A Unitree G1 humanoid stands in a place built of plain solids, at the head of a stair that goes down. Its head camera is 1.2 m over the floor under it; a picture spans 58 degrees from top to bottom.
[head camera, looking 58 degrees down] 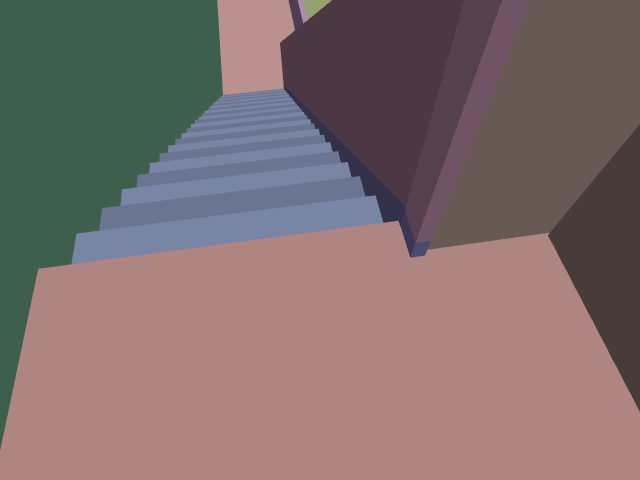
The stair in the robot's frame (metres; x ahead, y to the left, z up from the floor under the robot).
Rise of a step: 0.17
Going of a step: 0.25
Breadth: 1.17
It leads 9 degrees to the left of straight ahead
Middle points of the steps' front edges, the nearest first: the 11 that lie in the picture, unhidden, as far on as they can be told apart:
0.74 0.31 0.00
0.98 0.35 -0.17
1.23 0.39 -0.35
1.47 0.43 -0.52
1.72 0.47 -0.70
1.97 0.51 -0.87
2.21 0.55 -1.05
2.46 0.58 -1.22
2.70 0.62 -1.40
2.95 0.66 -1.57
3.20 0.70 -1.75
